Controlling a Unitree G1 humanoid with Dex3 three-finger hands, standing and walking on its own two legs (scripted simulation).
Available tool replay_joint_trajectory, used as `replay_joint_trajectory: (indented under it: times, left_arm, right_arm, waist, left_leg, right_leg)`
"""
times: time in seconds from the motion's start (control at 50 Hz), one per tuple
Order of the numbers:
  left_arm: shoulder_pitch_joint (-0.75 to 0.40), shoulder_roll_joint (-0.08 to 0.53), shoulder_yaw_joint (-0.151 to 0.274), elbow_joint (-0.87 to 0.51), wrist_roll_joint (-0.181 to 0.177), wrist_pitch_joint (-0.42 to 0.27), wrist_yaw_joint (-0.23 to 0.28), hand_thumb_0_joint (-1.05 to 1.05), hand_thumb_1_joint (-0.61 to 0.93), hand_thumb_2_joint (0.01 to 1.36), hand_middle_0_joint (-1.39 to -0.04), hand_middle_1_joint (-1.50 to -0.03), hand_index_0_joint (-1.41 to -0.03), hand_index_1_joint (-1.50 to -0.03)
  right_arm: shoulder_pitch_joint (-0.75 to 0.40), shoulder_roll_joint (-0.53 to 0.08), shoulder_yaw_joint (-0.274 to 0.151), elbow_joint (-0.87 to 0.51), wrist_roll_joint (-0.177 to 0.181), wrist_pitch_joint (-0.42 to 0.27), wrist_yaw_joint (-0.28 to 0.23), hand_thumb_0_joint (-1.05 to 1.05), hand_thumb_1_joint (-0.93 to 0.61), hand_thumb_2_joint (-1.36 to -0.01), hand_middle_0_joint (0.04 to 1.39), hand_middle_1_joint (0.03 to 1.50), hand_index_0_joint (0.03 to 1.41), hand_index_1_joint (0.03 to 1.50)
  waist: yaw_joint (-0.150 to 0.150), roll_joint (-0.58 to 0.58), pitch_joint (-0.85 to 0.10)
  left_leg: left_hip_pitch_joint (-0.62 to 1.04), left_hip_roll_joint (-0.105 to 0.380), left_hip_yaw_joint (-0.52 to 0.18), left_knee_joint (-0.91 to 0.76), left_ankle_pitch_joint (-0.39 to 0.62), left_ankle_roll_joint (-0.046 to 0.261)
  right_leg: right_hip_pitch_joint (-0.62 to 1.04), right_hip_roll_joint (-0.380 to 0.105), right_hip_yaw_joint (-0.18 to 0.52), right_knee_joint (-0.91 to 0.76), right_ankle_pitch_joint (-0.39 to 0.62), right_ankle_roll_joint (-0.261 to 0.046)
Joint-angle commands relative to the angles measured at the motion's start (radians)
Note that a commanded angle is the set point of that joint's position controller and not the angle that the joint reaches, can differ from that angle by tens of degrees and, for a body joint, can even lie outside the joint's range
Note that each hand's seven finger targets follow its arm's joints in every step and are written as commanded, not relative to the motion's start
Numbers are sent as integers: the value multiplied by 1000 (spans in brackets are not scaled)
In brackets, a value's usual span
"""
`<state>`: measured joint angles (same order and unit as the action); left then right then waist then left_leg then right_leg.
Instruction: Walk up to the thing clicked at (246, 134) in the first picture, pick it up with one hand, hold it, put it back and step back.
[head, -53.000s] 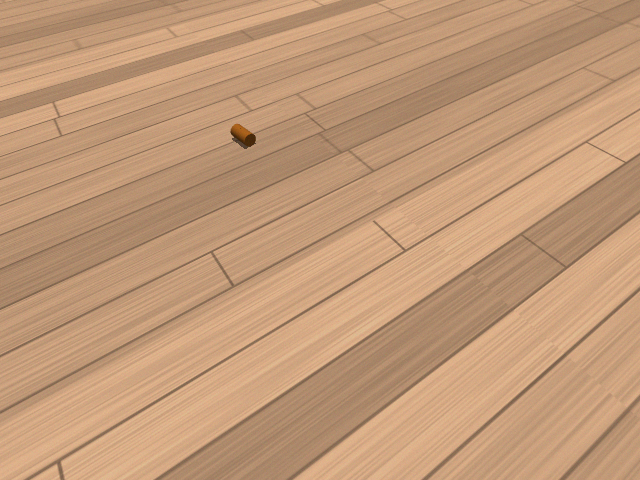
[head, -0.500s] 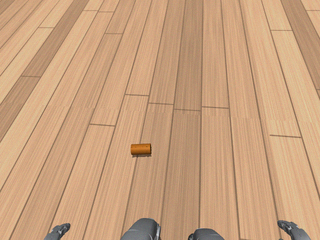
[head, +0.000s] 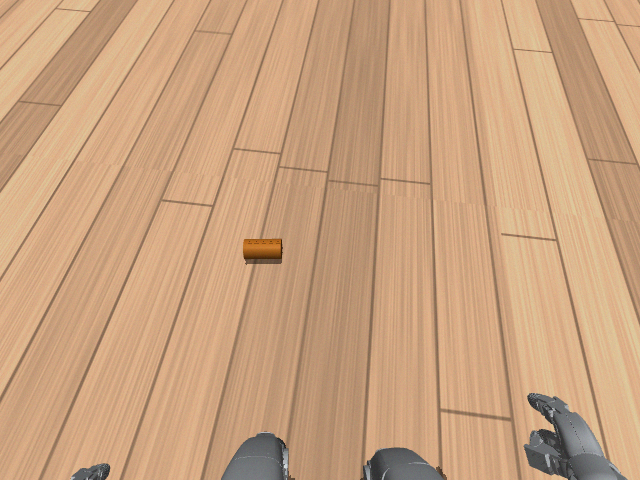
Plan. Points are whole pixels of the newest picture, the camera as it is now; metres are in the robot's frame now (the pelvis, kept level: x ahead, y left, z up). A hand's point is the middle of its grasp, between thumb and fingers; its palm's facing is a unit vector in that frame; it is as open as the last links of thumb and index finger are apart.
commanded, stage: step back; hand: left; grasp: from above
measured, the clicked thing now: (263, 248) +0.82 +0.22 -0.72
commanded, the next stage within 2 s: stand in 1.92 s
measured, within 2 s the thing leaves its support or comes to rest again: neither
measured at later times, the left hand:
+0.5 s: hand out of the picture -0.06 +0.25 -0.14, palm faces +0.08 -0.91 -0.40, open 7.4 cm
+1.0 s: hand out of the picture -0.30 +0.22 -0.13, palm faces +0.07 -0.89 -0.45, open 7.4 cm
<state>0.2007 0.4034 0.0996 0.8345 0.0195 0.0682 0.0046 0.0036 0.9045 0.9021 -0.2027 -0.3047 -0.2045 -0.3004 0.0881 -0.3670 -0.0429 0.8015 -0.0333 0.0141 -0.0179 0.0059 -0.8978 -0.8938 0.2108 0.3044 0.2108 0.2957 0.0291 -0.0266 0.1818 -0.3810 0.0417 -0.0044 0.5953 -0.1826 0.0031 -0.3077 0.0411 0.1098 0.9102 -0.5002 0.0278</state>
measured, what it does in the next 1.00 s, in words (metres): walks backwards: right foot, then left foot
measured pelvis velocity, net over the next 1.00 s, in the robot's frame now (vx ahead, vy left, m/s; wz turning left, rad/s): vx -0.32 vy -0.06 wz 0.05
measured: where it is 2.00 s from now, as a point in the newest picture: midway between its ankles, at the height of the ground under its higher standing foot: outside the picture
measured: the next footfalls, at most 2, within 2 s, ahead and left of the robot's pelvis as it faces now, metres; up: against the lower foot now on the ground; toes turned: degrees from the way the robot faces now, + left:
right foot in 0.06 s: -0.01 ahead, -0.14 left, +0.00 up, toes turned +3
left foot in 0.42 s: -0.14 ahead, +0.09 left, +0.00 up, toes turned +3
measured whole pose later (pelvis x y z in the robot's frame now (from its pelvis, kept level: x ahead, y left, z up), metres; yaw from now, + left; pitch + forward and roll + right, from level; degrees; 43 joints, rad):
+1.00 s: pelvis -0.32 -0.06 +0.00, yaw +3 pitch -2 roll +1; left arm 0.25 0.36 0.07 0.93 0.06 0.00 0.00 0.01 0.90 0.90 -0.21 -0.31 -0.21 -0.30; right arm 0.20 -0.41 -0.06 0.92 -0.02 0.05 0.00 0.01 -0.90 -0.89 0.21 0.30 0.21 0.29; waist 0.03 0.06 0.07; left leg -0.36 -0.04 -0.11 0.89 -0.45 -0.01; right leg -0.28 -0.02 0.01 0.63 -0.33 -0.01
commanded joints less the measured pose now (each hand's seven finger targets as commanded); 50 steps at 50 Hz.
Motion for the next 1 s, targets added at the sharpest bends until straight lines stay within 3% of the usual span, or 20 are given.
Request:
replay_joint_trajectory:
  times: [0.0,0.02,0.06,0.08,0.1,0.16,0.3,0.38,0.42,0.44,0.46,0.52,0.66,0.7,0.74,0.76,0.78,0.86,0.92,0.98]
  left_arm:
    - [124,138,41,-26,0,-44,3,0,900,900,-200,-300,-200,-300]
    - [169,143,43,0,6,-47,4,0,900,900,-200,-300,-200,-300]
    - [118,295,79,-38,29,-54,2,0,900,900,-200,-300,-200,-300]
    - [26,387,92,-90,33,-49,5,0,900,900,-200,-300,-200,-300]
    - [-65,356,87,-113,20,-54,15,0,900,900,-200,-300,-200,-300]
    - [-164,217,58,-127,24,-57,18,0,900,900,-200,-300,-200,-300]
    - [7,196,50,-124,27,-40,35,0,900,900,-200,-300,-200,-300]
    - [-46,190,30,-147,1,-15,26,0,900,900,-200,-300,-200,-300]
    - [-22,122,12,-159,-13,-15,22,0,900,900,-200,-300,-200,-300]
    - [-102,174,33,-165,-5,-14,37,0,900,900,-200,-300,-200,-300]
    - [-127,202,39,-151,0,-12,37,0,900,900,-200,-300,-200,-300]
    - [-28,173,38,-98,-17,-8,22,0,900,900,-200,-300,-200,-300]
    - [3,149,17,-64,-6,-59,21,0,900,900,-200,-300,-200,-300]
    - [66,140,20,-3,3,-75,24,0,900,900,-200,-300,-200,-300]
    - [86,213,41,30,26,-87,24,0,900,900,-200,-300,-200,-300]
    - [90,294,63,16,31,-88,22,0,900,900,-200,-300,-200,-300]
    - [18,378,74,-23,37,-86,29,0,900,900,-200,-300,-200,-300]
    - [-123,220,34,-27,21,-99,32,0,900,900,-200,-300,-200,-300]
    - [-16,238,39,-6,32,-104,20,0,900,900,-200,-300,-200,-300]
    - [14,249,49,10,35,-98,9,0,900,900,-200,-300,-200,-300]
  right_arm:
    - [19,-292,-85,-67,9,12,-11,0,-900,-900,200,300,200,300]
    - [-5,-280,-79,-70,17,20,-9,0,-900,-900,200,300,200,300]
    - [12,-179,-49,-100,32,22,-10,0,-900,-900,200,300,200,300]
    - [-32,-219,-69,-101,26,26,-27,0,-900,-900,200,300,200,300]
    - [-2,-257,-89,-78,35,23,-26,0,-900,-900,200,300,200,300]
    - [110,-208,-62,-11,40,18,-14,0,-900,-900,200,300,200,300]
    - [91,-173,-44,-34,17,-6,-19,0,-900,-900,200,300,200,300]
    - [214,-188,-67,23,5,-10,-15,0,-900,-900,200,300,200,300]
    - [140,-335,-97,-5,-13,-6,-11,0,-900,-900,200,300,200,300]
    - [123,-409,-104,-24,-6,-5,-6,0,-900,-900,200,300,200,300]
    - [67,-381,-104,-25,-6,-16,-15,0,-900,-900,200,300,200,300]
    - [-13,-260,-62,-42,-14,-12,-19,0,-900,-900,200,300,200,300]
    - [65,-252,-69,-22,-7,18,-4,0,-900,-900,200,300,200,300]
    - [52,-269,-71,-14,4,33,3,0,-900,-900,200,300,200,300]
    - [51,-208,-51,-26,18,37,8,0,-900,-900,200,300,200,300]
    - [53,-161,-35,-49,16,31,7,0,-900,-900,200,300,200,300]
    - [-33,-201,-57,-61,9,34,-9,0,-900,-900,200,300,200,300]
    - [60,-195,-52,23,25,22,4,0,-900,-900,200,300,200,300]
    - [36,-195,-48,18,13,7,12,0,-900,-900,200,300,200,300]
    - [29,-184,-49,29,0,-16,26,0,-900,-900,200,300,200,300]
  waist:
    - [-12,236,-301]
    - [10,214,-297]
    - [-3,-201,-206]
    - [51,-288,-147]
    - [-1,-255,-72]
    - [-77,-125,-105]
    - [32,-189,-225]
    - [-23,-142,-281]
    - [3,191,-265]
    - [-69,262,-238]
    - [-51,228,-173]
    - [22,126,-163]
    - [-50,243,-251]
    - [-30,218,-293]
    - [-23,71,-281]
    - [-6,-159,-243]
    - [62,-201,-190]
    - [-52,-64,-104]
    - [16,-118,-107]
    - [45,-205,-127]
  left_leg:
    - [213,161,-174,-44,229,181]
    - [133,132,-158,-12,138,144]
    - [-235,-122,-78,254,-317,16]
    - [-124,-129,-139,502,-436,-12]
    - [-44,-73,-194,590,-400,-7]
    - [-91,-182,-164,638,-268,-2]
    - [-99,-86,-65,176,-350,-23]
    - [173,-60,-27,-237,19,18]
    - [308,261,-438,-239,287,165]
    - [98,389,-548,-261,284,316]
    - [-18,411,-560,-280,248,335]
    - [54,191,-206,-183,365,219]
    - [326,172,-183,-70,270,221]
    - [272,133,-136,7,212,176]
    - [-25,40,-100,123,-34,93]
    - [-257,-98,-67,245,-334,29]
    - [-124,-73,-190,398,-424,-5]
    - [-53,-123,-153,503,-248,-8]
    - [-65,-93,-93,295,-259,-19]
    - [-54,-65,-23,58,-364,-22]
  right_leg:
    - [119,-19,-103,-444,188,-33]
    - [183,-17,-108,-523,268,-51]
    - [187,-289,355,-583,184,-158]
    - [-119,-472,519,-657,181,-328]
    - [-273,-486,508,-683,170,-333]
    - [-77,-241,84,-511,487,-208]
    - [302,-281,109,-383,703,-229]
    - [165,-235,74,-253,612,-152]
    - [-188,7,-73,-10,57,-57]
    - [-121,17,2,176,-179,-37]
    - [-79,-17,84,294,-141,-43]
    - [-130,60,84,391,-4,-50]
    - [-58,-31,-76,-257,-3,-9]
    - [99,-1,-148,-544,182,-24]
    - [277,-83,58,-538,231,-81]
    - [293,-286,346,-572,151,-148]
    - [-32,-483,512,-627,138,-323]
    - [-53,-256,89,-491,426,-213]
    - [33,-202,104,-526,79,-172]
    - [139,-256,160,-560,-113,-207]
